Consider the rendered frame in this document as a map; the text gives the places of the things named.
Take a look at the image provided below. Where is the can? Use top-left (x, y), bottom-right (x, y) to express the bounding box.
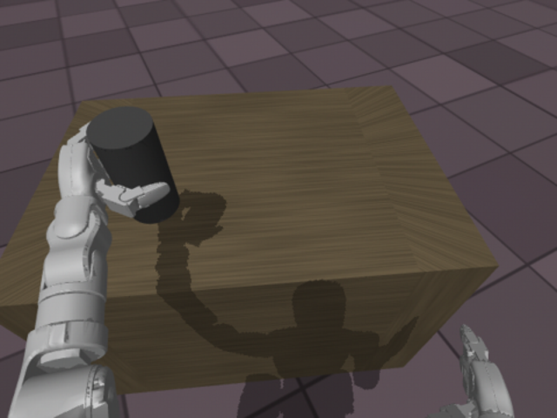
top-left (86, 106), bottom-right (179, 224)

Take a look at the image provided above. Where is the left robot arm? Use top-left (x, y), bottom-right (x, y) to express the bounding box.
top-left (8, 195), bottom-right (120, 418)

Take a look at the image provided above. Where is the right robot hand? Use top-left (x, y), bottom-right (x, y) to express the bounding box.
top-left (426, 325), bottom-right (514, 418)

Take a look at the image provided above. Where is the left robot hand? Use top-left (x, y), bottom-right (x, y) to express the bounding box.
top-left (58, 122), bottom-right (170, 218)

